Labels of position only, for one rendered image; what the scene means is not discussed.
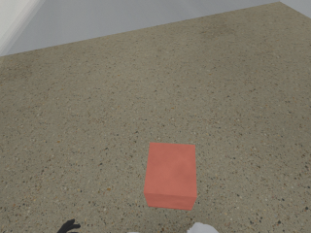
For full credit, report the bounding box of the left robot hand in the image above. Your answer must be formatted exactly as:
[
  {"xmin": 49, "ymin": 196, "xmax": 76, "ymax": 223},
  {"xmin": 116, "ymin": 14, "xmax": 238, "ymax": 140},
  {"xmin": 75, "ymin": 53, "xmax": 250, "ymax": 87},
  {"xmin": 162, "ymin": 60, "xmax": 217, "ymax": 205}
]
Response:
[{"xmin": 57, "ymin": 219, "xmax": 81, "ymax": 233}]

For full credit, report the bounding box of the carton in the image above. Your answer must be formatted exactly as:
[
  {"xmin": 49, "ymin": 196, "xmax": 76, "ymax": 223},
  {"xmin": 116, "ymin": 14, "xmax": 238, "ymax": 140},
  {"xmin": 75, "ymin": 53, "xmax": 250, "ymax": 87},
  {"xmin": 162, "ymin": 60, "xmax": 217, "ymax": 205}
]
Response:
[{"xmin": 143, "ymin": 142, "xmax": 197, "ymax": 211}]

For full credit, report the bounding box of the right robot thigh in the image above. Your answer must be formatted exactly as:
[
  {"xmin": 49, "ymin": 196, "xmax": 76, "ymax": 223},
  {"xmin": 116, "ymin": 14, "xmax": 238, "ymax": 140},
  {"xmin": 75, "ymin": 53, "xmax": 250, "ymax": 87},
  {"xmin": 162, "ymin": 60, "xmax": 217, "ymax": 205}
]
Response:
[{"xmin": 187, "ymin": 223, "xmax": 219, "ymax": 233}]

